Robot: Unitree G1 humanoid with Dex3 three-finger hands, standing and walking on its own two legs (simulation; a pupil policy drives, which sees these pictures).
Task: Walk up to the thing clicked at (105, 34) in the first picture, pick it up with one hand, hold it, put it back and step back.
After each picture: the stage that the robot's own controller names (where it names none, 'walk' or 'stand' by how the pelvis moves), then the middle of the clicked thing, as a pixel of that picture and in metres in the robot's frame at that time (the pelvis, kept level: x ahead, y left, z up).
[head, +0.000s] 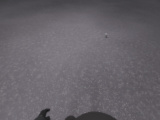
stand; (105, 35) +2.31 -0.37 -0.72
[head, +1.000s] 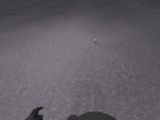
walk; (95, 41) +2.20 +0.07 -0.70
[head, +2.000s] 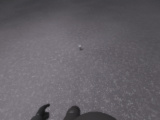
walk; (79, 47) +1.57 +0.37 -0.72
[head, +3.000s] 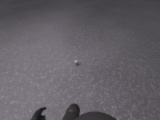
walk; (76, 63) +1.04 +0.33 -0.72
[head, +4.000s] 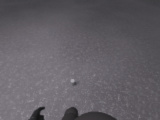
walk; (72, 82) +0.62 +0.27 -0.71
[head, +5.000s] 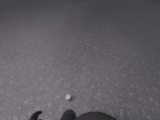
walk; (68, 98) +0.36 +0.24 -0.70
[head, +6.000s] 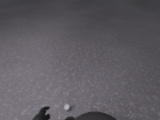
stand; (67, 108) +0.29 +0.24 -0.72
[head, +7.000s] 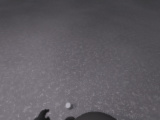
stand; (68, 106) +0.30 +0.23 -0.73
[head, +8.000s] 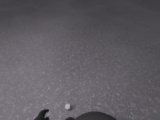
stand; (67, 107) +0.28 +0.24 -0.73
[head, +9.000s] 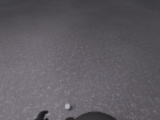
stand; (67, 107) +0.28 +0.24 -0.73
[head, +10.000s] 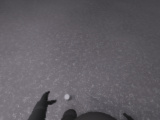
go down; (67, 97) +0.30 +0.24 -0.70
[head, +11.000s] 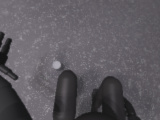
go down; (57, 66) +0.37 +0.27 -0.29
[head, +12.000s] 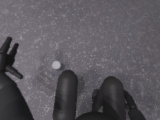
close in; (57, 66) +0.36 +0.27 -0.28
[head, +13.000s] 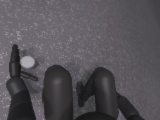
close in; (27, 64) +0.35 +0.30 -0.21
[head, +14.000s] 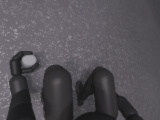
close; (28, 62) +0.35 +0.29 -0.21
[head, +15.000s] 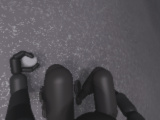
lift; (27, 62) +0.34 +0.29 -0.22
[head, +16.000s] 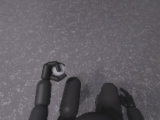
lift; (59, 72) +0.31 +0.22 -0.03
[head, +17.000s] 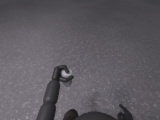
hold; (67, 77) +0.31 +0.17 +0.02
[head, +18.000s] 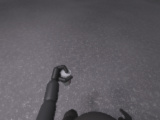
hold; (66, 77) +0.32 +0.18 +0.00
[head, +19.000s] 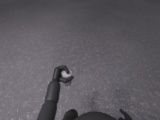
hold; (67, 77) +0.32 +0.17 +0.00
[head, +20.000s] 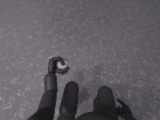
crouch; (63, 67) +0.37 +0.20 -0.08
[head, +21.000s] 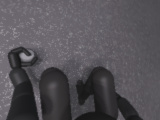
lower; (28, 59) +0.38 +0.29 -0.22
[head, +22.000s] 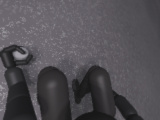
lower; (21, 57) +0.39 +0.30 -0.22
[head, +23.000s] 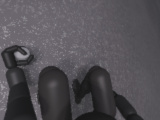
lower; (22, 57) +0.38 +0.30 -0.22
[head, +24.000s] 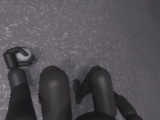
lower; (24, 58) +0.38 +0.30 -0.22
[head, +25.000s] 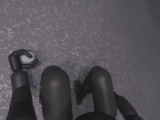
loosen; (27, 60) +0.37 +0.28 -0.22
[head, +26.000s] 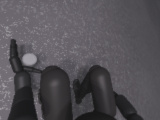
withdraw; (28, 62) +0.36 +0.26 -0.22
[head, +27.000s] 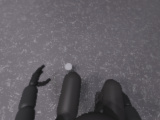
walk; (68, 68) +0.39 +0.22 -0.32
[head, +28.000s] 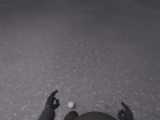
stand; (70, 105) +0.31 +0.18 -0.66
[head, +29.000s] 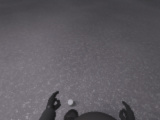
stand; (70, 103) +0.33 +0.20 -0.66
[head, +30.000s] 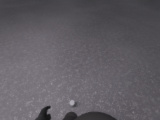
stand; (72, 103) +0.33 +0.18 -0.70
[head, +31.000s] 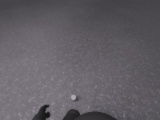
walk; (73, 98) +0.34 +0.17 -0.71
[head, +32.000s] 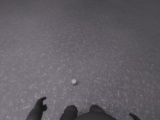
walk; (73, 82) +0.50 +0.17 -0.71
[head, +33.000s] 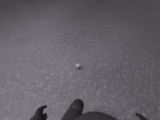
walk; (77, 67) +0.83 +0.27 -0.70
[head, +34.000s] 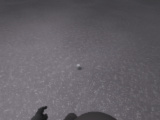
stand; (78, 67) +0.95 +0.22 -0.71
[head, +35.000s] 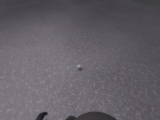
stand; (78, 67) +0.97 +0.22 -0.72
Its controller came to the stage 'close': yes
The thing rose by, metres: 0.72
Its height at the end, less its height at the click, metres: +0.00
